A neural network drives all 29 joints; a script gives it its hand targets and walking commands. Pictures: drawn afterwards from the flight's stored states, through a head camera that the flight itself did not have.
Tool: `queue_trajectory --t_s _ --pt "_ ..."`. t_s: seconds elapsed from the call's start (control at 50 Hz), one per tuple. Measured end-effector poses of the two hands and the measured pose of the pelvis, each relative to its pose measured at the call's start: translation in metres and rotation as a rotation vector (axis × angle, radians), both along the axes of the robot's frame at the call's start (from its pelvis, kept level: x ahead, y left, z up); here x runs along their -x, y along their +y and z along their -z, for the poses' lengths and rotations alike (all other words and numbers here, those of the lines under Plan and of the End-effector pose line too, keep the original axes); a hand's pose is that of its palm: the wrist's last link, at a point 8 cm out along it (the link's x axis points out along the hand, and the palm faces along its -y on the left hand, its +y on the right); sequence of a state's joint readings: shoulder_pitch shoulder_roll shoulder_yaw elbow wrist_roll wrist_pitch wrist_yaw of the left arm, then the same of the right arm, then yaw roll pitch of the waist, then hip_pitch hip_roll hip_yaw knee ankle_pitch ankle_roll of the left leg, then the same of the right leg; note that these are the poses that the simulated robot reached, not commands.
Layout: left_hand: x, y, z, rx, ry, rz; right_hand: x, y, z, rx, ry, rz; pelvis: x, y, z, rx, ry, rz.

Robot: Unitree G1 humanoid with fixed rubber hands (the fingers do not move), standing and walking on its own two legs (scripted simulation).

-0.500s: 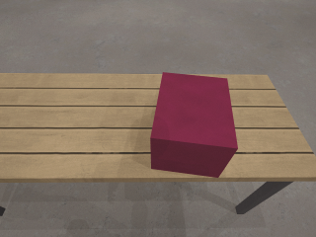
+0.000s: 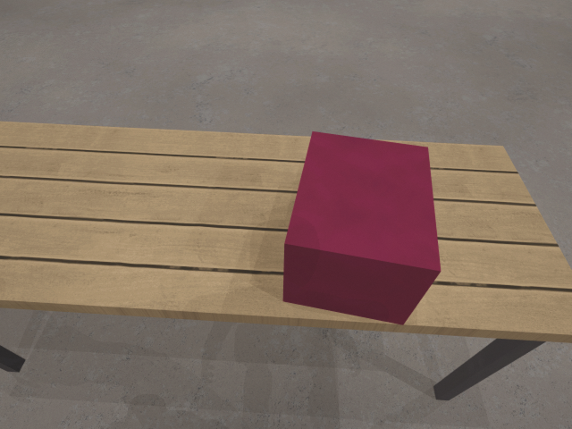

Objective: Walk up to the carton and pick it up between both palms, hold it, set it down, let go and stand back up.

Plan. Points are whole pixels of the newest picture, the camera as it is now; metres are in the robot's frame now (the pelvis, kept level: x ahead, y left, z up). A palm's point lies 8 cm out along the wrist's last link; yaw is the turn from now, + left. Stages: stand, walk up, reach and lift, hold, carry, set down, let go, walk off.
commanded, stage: walk up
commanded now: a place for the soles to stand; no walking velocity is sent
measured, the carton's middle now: (355, 223) +0.45 -0.12 -0.03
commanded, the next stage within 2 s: reach and lift in 0.22 s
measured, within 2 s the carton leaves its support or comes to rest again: neither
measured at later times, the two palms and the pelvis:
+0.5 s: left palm (160, 394) +0.19 +0.20 -0.11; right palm (476, 420) +0.15 -0.27 -0.12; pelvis -0.05 -0.03 -0.03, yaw -7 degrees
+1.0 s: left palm out of the picture +0.14 +0.20 -0.09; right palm out of the picture +0.11 -0.24 -0.08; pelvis -0.06 -0.05 +0.00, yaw -7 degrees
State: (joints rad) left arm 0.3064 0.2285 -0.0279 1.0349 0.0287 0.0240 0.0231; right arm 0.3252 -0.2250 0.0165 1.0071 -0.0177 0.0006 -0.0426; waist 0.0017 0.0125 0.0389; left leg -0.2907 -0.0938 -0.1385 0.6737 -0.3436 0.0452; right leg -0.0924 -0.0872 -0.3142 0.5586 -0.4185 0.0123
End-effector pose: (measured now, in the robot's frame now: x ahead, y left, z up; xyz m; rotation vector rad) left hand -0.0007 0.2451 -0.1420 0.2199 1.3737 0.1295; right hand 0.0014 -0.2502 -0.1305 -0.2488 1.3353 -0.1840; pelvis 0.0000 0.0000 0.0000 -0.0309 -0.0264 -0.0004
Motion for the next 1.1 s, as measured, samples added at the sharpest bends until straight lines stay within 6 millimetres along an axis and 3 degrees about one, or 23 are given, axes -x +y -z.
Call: queue_trajectory --t_s 0.12,0.24,0.28,0.34,0.4,0.46,0.5,0.54,0.6,0.72,0.8,0.94,1.1 --pt "0.007 0.002 0.001 0.01 0.037 0.0 -0.005 0.008 -0.003 -0.017 -0.026 0.012 0.001 0.0 -0.002 -0.026 0.007 -0.004" --pt "0.01 -0.012 -0.008 0.015 0.019 -0.01 0.0 0.006 -0.005 -0.034 0.019 -0.013 -0.001 -0.006 -0.009 -0.027 0.016 -0.012" --pt "0.003 -0.009 -0.003 0.008 0.084 -0.026 -0.013 0.002 0.004 -0.046 0.021 -0.03 0.005 -0.008 -0.003 -0.036 0.072 0.031" --pt "-0.037 0.005 0.011 -0.043 0.154 -0.045 -0.059 -0.006 0.019 -0.075 -0.036 -0.033 0.025 -0.015 0.016 -0.05 0.115 0.077" --pt "-0.107 0.006 0.009 -0.073 0.033 -0.04 -0.115 -0.014 0.02 -0.105 -0.178 -0.058 0.042 -0.022 0.032 -0.055 0.138 0.097" --pt "-0.168 -0.019 -0.015 -0.039 -0.159 0.017 -0.146 -0.019 0.005 -0.129 -0.316 -0.062 0.052 -0.029 0.035 -0.041 0.113 0.112" --pt "-0.186 -0.042 -0.037 0.01 -0.244 0.057 -0.145 -0.021 -0.011 -0.134 -0.373 -0.042 0.054 -0.034 0.027 -0.039 0.071 0.123" --pt "-0.186 -0.06 -0.051 0.044 -0.267 0.085 -0.132 -0.026 -0.026 -0.116 -0.39 -0.021 0.053 -0.041 0.015 -0.047 0.039 0.134" --pt "-0.166 -0.07 -0.052 0.055 -0.223 0.078 -0.104 -0.035 -0.038 -0.065 -0.386 0.0 0.05 -0.05 0.004 -0.057 0.027 0.152" --pt "-0.119 -0.054 -0.032 0.015 -0.168 0.004 -0.07 -0.035 -0.033 -0.046 -0.374 0.003 0.056 -0.061 0.004 -0.068 0.056 0.165" --pt "-0.113 -0.042 -0.03 -0.003 -0.219 -0.013 -0.076 -0.019 -0.026 -0.07 -0.401 -0.01 0.061 -0.063 0.01 -0.067 0.079 0.142" --pt "-0.134 -0.041 -0.047 0.034 -0.343 0.043 -0.104 0.004 -0.039 -0.093 -0.534 -0.005 0.061 -0.055 0.006 -0.064 0.062 0.123" --pt "-0.132 -0.045 -0.056 0.093 -0.401 0.073 -0.092 -0.002 -0.056 -0.057 -0.563 0.013 0.052 -0.04 -0.009 -0.045 0.028 0.133"
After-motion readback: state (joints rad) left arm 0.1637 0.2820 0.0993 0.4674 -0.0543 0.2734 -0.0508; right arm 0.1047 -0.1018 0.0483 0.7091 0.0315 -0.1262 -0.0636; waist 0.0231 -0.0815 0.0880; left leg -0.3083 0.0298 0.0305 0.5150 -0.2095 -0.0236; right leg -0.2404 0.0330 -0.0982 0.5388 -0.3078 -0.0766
